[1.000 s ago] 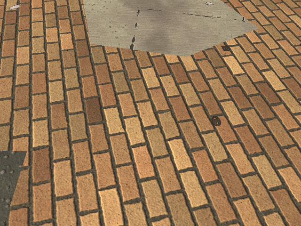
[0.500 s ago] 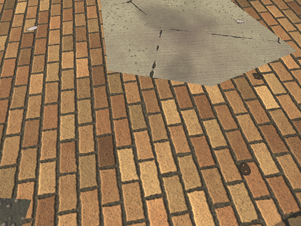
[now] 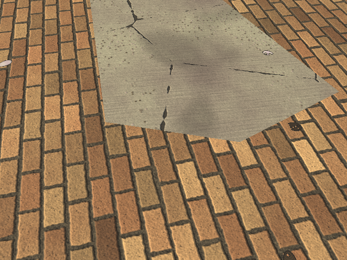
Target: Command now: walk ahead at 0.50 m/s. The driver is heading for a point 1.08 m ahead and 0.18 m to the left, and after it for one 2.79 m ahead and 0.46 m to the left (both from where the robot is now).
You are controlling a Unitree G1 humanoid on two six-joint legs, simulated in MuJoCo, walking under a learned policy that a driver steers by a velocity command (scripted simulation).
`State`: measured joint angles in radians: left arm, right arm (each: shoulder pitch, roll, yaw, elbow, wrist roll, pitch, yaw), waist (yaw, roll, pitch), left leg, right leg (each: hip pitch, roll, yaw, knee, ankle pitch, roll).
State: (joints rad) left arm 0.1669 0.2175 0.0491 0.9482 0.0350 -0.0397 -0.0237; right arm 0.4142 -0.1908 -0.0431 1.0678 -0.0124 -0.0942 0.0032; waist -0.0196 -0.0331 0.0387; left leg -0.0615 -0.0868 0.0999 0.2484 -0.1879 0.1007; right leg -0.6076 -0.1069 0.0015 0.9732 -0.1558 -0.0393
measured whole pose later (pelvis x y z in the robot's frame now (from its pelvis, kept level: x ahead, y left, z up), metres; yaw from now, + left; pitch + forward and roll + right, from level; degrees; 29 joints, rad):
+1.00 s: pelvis +0.54 +0.00 -0.01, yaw +5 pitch +0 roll +0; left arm 0.24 0.22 0.05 0.95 0.04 -0.08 -0.01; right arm 0.28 -0.22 -0.07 0.99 -0.01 -0.06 0.01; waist 0.00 -0.02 0.05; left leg -0.23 -0.10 0.05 0.39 -0.16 0.11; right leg -0.44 -0.05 -0.01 1.12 -0.30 -0.05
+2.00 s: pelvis +0.99 +0.10 -0.02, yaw +33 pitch +0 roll -1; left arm 0.32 0.22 0.03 0.90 -0.01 -0.02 0.02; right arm 0.08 -0.20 -0.02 0.79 -0.02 -0.04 0.00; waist 0.05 -0.01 0.09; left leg -0.39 -0.03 0.10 0.52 -0.13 0.08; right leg -0.31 -0.04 -0.02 1.06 -0.52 0.00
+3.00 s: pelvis +1.01 +0.11 -0.01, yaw +5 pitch +0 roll +0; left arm 0.20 0.28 0.05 0.77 0.01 0.05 0.01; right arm 0.20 -0.23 -0.02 0.77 -0.02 0.02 -0.03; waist 0.01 -0.05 0.05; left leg -0.22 -0.03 0.00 0.47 -0.24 0.04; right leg -0.31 0.11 0.13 0.66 -0.43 -0.03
